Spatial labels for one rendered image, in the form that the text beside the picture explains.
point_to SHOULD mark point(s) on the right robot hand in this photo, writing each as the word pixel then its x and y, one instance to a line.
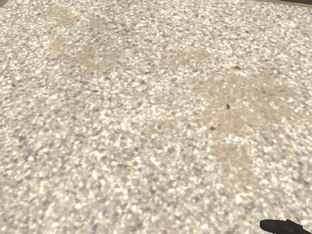
pixel 277 226

